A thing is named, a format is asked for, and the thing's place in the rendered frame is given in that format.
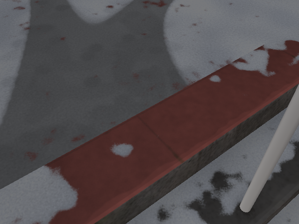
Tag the stairs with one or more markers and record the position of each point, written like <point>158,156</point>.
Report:
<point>209,187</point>

